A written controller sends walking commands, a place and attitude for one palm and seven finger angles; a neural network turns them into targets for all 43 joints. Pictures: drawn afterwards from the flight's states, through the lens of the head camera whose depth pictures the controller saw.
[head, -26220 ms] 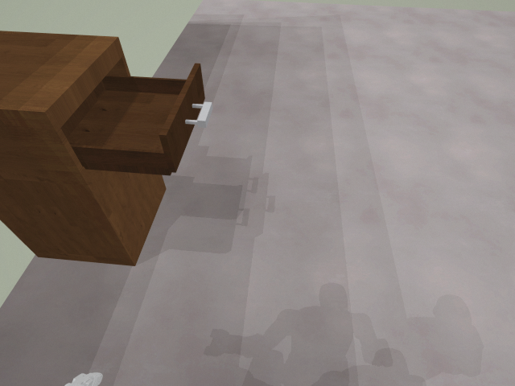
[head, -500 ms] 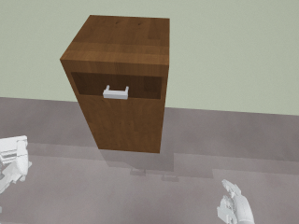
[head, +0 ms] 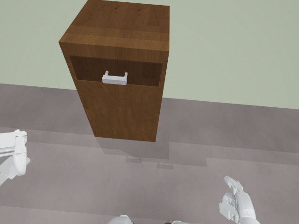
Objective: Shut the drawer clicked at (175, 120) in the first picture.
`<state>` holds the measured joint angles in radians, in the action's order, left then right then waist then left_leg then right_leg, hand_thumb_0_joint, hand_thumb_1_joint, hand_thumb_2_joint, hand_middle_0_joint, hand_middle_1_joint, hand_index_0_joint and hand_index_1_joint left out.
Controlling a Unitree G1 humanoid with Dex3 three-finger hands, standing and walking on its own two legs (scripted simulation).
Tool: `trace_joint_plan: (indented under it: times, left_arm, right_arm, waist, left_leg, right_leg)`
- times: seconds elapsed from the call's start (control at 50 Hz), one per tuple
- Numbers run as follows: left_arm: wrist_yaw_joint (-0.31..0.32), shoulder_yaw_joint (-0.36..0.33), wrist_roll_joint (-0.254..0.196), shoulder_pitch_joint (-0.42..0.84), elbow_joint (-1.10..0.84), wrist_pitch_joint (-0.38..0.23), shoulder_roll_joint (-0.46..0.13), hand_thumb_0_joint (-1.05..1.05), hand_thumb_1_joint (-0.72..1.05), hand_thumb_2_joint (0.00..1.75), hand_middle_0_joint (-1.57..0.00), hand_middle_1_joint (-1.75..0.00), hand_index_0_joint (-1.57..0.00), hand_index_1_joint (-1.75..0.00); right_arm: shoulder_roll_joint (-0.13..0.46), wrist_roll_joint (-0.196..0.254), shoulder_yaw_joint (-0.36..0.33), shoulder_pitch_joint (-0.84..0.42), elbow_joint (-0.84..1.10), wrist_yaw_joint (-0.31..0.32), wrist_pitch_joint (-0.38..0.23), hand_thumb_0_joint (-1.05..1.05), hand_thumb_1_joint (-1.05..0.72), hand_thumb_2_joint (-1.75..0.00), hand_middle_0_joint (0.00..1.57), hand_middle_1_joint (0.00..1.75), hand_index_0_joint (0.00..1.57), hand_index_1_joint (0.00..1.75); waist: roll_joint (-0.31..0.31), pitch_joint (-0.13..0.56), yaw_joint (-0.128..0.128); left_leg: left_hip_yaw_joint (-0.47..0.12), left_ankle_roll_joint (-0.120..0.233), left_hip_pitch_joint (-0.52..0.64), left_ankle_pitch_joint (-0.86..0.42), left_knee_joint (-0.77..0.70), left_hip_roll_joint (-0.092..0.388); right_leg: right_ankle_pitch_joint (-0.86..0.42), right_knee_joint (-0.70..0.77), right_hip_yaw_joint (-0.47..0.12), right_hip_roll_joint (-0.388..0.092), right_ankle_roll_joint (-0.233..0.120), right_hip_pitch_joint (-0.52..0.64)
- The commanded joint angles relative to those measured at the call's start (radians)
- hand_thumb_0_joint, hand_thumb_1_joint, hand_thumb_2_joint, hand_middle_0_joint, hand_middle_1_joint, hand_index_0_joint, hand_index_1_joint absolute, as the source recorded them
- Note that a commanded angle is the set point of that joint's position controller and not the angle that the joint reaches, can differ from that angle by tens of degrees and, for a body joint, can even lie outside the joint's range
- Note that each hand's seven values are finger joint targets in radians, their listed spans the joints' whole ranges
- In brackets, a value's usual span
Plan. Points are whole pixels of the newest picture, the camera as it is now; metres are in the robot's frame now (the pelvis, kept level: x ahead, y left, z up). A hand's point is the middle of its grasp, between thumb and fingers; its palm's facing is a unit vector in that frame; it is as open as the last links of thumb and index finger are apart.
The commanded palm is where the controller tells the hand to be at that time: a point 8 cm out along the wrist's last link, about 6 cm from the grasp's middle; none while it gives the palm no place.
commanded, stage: step back with the hand held close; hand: left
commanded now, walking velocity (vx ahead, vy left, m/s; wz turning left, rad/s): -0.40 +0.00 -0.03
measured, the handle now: (115, 76) +0.72 +0.19 -0.10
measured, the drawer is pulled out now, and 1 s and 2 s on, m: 0.00 0.00 0.00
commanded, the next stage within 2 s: stop stepping back and stand still in 0.54 s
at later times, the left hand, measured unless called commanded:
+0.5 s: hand out of the picture +0.13 +0.24 +0.18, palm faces +0.31 -0.82 -0.48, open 3.2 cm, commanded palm +0.05 +0.29 +0.19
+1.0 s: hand out of the picture +0.07 +0.26 +0.18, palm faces +0.28 -0.85 -0.44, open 3.3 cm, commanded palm +0.02 +0.30 +0.19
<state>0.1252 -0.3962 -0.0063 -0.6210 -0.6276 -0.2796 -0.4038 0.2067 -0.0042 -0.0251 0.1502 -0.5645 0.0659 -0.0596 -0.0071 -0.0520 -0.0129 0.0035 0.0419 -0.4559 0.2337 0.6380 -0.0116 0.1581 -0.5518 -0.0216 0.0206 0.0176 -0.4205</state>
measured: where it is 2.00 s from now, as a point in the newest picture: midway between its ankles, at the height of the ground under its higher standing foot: outside the picture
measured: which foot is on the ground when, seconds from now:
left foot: down 0.00-0.62, up 0.64-0.74, down 0.76-1.00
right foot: down 0.00-0.10, up 0.12-0.26, down 0.28-0.76, up 0.78-0.98, down 1.00-1.00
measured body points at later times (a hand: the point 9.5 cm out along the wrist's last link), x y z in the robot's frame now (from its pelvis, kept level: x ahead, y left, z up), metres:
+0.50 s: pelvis -0.07 +0.00 +0.00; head -0.04 +0.03 +0.45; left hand +0.10 +0.28 +0.20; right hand +0.12 -0.23 -0.07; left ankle +0.07 +0.10 -0.72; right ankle -0.11 -0.13 -0.72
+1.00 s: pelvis -0.13 +0.03 +0.02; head -0.12 +0.07 +0.46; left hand +0.05 +0.30 +0.20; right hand +0.01 -0.19 -0.05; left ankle -0.04 +0.11 -0.72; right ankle -0.16 -0.08 -0.72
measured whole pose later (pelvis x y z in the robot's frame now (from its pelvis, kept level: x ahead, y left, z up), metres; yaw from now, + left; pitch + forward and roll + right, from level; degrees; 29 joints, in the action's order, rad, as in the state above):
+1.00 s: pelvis -0.13 +0.03 +0.02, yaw -3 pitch +1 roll -2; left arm 0.15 -0.39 -0.02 -0.67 -0.65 -0.21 -0.42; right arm 0.13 -0.02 0.05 0.26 -0.58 0.05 -0.13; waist -0.05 0.01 -0.03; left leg 0.08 0.04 -0.35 0.12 0.43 0.02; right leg 0.41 -0.45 0.04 0.03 -0.03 -0.19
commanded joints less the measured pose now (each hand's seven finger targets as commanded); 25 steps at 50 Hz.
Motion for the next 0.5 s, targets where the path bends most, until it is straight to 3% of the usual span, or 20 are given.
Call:
trace_joint_plan:
  times: [0.0,0.04,0.08,0.1,0.12,0.16,0.2,0.22,0.24,0.26,0.28,0.3,0.32,0.34,0.38,0.4,0.42,0.48]
  left_arm:
    - [0.046,-0.15,-0.024,-0.017,-0.163,-0.073,-0.167,0.0,0.9,0.9,-1.4,-1.6,-1.4,-1.6]
    - [0.046,-0.142,-0.021,-0.011,-0.167,-0.081,-0.153,0.0,0.9,0.9,-1.4,-1.6,-1.4,-1.6]
    - [0.043,-0.159,-0.003,-0.004,-0.163,-0.084,-0.143,0.0,0.9,0.9,-1.4,-1.6,-1.4,-1.6]
    - [0.038,-0.161,0.005,0.001,-0.158,-0.083,-0.14,0.0,0.9,0.9,-1.4,-1.6,-1.4,-1.6]
    - [0.031,-0.156,0.008,0.013,-0.172,-0.083,-0.143,0.0,0.9,0.9,-1.4,-1.6,-1.4,-1.6]
    - [0.025,-0.163,0.006,0.014,-0.168,-0.083,-0.149,0.0,0.9,0.9,-1.4,-1.6,-1.4,-1.6]
    - [0.013,-0.139,-0.015,-0.025,-0.17,-0.094,-0.133,0.0,0.9,0.9,-1.4,-1.6,-1.4,-1.6]
    - [0.01,-0.139,-0.031,-0.028,-0.183,-0.103,-0.143,0.0,0.9,0.9,-1.4,-1.6,-1.4,-1.6]
    - [0.011,-0.129,-0.043,-0.014,-0.198,-0.12,-0.151,0.0,0.9,0.9,-1.4,-1.6,-1.4,-1.6]
    - [0.018,-0.14,-0.036,0.012,-0.213,-0.138,-0.17,0.0,0.9,0.9,-1.4,-1.6,-1.4,-1.6]
    - [0.023,-0.153,-0.032,0.052,-0.197,-0.148,-0.202,0.0,0.9,0.9,-1.4,-1.6,-1.4,-1.6]
    - [0.018,-0.098,-0.029,0.092,-0.205,-0.137,-0.166,0.0,0.9,0.9,-1.4,-1.6,-1.4,-1.6]
    - [0.018,-0.113,-0.029,0.099,-0.199,-0.126,-0.186,0.0,0.9,0.9,-1.4,-1.6,-1.4,-1.6]
    - [0.015,-0.126,-0.033,0.069,-0.173,-0.118,-0.196,0.0,0.9,0.9,-1.4,-1.6,-1.4,-1.6]
    - [0.007,-0.122,-0.038,0.033,-0.149,-0.106,-0.183,0.0,0.9,0.9,-1.4,-1.6,-1.4,-1.6]
    - [0.002,-0.142,-0.043,0.022,-0.139,-0.11,-0.197,0.0,0.9,0.9,-1.4,-1.6,-1.4,-1.6]
    - [-0.002,-0.134,-0.05,0.028,-0.149,-0.109,-0.186,0.0,0.9,0.9,-1.4,-1.6,-1.4,-1.6]
    - [-0.012,-0.163,-0.063,-0.013,-0.141,-0.114,-0.186,0.0,0.9,0.9,-1.4,-1.6,-1.4,-1.6]
  right_arm:
    - [0.129,-0.003,-0.054,-0.035,0.138,0.013,-0.032,0.0,-0.9,-0.9,0.2,0.3,0.2,0.3]
    - [0.141,-0.002,-0.052,-0.037,0.147,0.015,-0.036,0.0,-0.9,-0.9,0.2,0.3,0.2,0.3]
    - [0.163,-0.002,-0.052,-0.066,0.161,0.024,-0.056,0.0,-0.9,-0.9,0.2,0.3,0.2,0.3]
    - [0.159,-0.002,-0.055,-0.067,0.162,0.026,-0.061,0.0,-0.9,-0.9,0.2,0.3,0.2,0.3]
    - [0.154,-0.002,-0.059,-0.061,0.163,0.025,-0.069,0.0,-0.9,-0.9,0.2,0.3,0.2,0.3]
    - [0.15,-0.006,-0.064,-0.06,0.162,0.021,-0.085,0.0,-0.9,-0.9,0.2,0.3,0.2,0.3]
    - [0.145,-0.02,-0.059,-0.052,0.133,0.01,-0.1,0.0,-0.9,-0.9,0.2,0.3,0.2,0.3]
    - [0.134,-0.029,-0.054,-0.038,0.111,0.003,-0.104,0.0,-0.9,-0.9,0.2,0.3,0.2,0.3]
    - [0.114,-0.028,-0.051,-0.02,0.086,-0.005,-0.103,0.0,-0.9,-0.9,0.2,0.3,0.2,0.3]
    - [0.096,-0.032,-0.051,0.008,0.055,-0.007,-0.094,0.0,-0.9,-0.9,0.2,0.3,0.2,0.3]
    - [0.084,-0.034,-0.037,-0.003,0.054,-0.003,-0.086,0.0,-0.9,-0.9,0.2,0.3,0.2,0.3]
    - [0.091,-0.014,-0.047,-0.012,0.059,0.002,-0.086,0.0,-0.9,-0.9,0.2,0.3,0.2,0.3]
    - [0.103,-0.003,-0.052,-0.034,0.081,0.01,-0.086,0.0,-0.9,-0.9,0.2,0.3,0.2,0.3]
    - [0.107,0.0,-0.052,-0.045,0.093,0.014,-0.081,0.0,-0.9,-0.9,0.2,0.3,0.2,0.3]
    - [0.109,0.0,-0.042,-0.074,0.111,0.019,-0.072,0.0,-0.9,-0.9,0.2,0.3,0.2,0.3]
    - [0.113,-0.005,-0.041,-0.074,0.111,0.017,-0.068,0.0,-0.9,-0.9,0.2,0.3,0.2,0.3]
    - [0.118,-0.004,-0.043,-0.084,0.122,0.016,-0.067,0.0,-0.9,-0.9,0.2,0.3,0.2,0.3]
    - [0.124,-0.011,-0.05,-0.087,0.144,0.008,-0.07,0.0,-0.9,-0.9,0.2,0.3,0.2,0.3]
  waist:
    - [-0.017,0.152,-0.022]
    - [0.063,0.143,-0.026]
    - [0.24,0.134,-0.009]
    - [0.263,0.136,0.002]
    - [0.229,0.139,0.002]
    - [0.17,0.126,0.008]
    - [0.195,0.102,0.006]
    - [0.182,0.104,0.001]
    - [0.111,0.138,-0.011]
    - [0.049,0.205,-0.022]
    - [-0.002,0.267,-0.022]
    - [-0.094,0.324,-0.03]
    - [-0.133,0.326,-0.023]
    - [-0.119,0.287,-0.019]
    - [0.021,0.221,-0.012]
    - [0.057,0.203,-0.011]
    - [0.113,0.203,-0.005]
    - [0.2,0.175,0.004]
  left_leg:
    - [-0.094,0.009,0.023,0.228,-0.106,0.049]
    - [-0.151,0.034,-0.067,0.297,-0.228,0.104]
    - [-0.289,0.098,-0.372,0.533,-0.467,0.248]
    - [-0.335,0.122,-0.455,0.574,-0.506,0.299]
    - [-0.325,0.13,-0.432,0.534,-0.481,0.313]
    - [-0.285,0.125,-0.369,0.449,-0.409,0.295]
    - [-0.217,0.082,-0.204,0.357,-0.366,0.263]
    - [-0.188,0.054,-0.084,0.263,-0.317,0.232]
    - [-0.131,0.015,0.103,0.063,-0.205,0.18]
    - [-0.046,-0.016,0.258,-0.173,-0.084,0.135]
    - [0.033,-0.033,0.357,-0.323,-0.038,0.096]
    - [0.073,-0.035,0.398,-0.349,-0.015,0.054]
    - [0.07,-0.023,0.419,-0.343,-0.023,0.054]
    - [0.053,-0.016,0.425,-0.308,-0.04,0.059]
    - [0.019,-0.012,0.433,-0.333,-0.112,0.102]
    - [0.0,-0.007,0.428,-0.286,-0.154,0.129]
    - [-0.029,0.0,0.369,-0.218,-0.203,0.157]
    - [-0.104,0.011,0.152,0.149,-0.379,0.216]
  right_leg:
    - [0.192,0.185,-0.146,-0.116,-0.06,0.023]
    - [0.176,0.094,-0.078,-0.05,-0.029,0.105]
    - [0.091,-0.204,-0.006,0.06,0.006,0.388]
    - [0.072,-0.309,-0.004,0.088,0.011,0.464]
    - [0.098,-0.342,-0.017,0.089,0.009,0.449]
    - [0.168,-0.274,-0.042,0.081,0.003,0.394]
    - [0.244,-0.099,-0.03,0.058,-0.026,0.272]
    - [0.224,0.033,-0.05,0.025,-0.047,0.186]
    - [0.127,0.161,-0.152,-0.05,-0.073,0.061]
    - [-0.13,0.19,-0.242,-0.137,-0.088,-0.005]
    - [-0.436,0.196,-0.232,-0.169,-0.059,-0.011]
    - [-0.631,0.169,-0.168,-0.132,0.011,0.035]
    - [-0.66,0.164,-0.139,-0.121,0.046,0.039]
    - [-0.538,0.175,-0.122,-0.113,0.045,-0.003]
    - [-0.297,0.162,-0.089,-0.059,0.024,-0.049]
    - [-0.142,0.152,-0.061,-0.023,0.021,-0.069]
    - [-0.033,0.121,-0.05,0.006,0.01,-0.021]
    - [0.195,0.042,-0.033,0.049,-0.027,0.116]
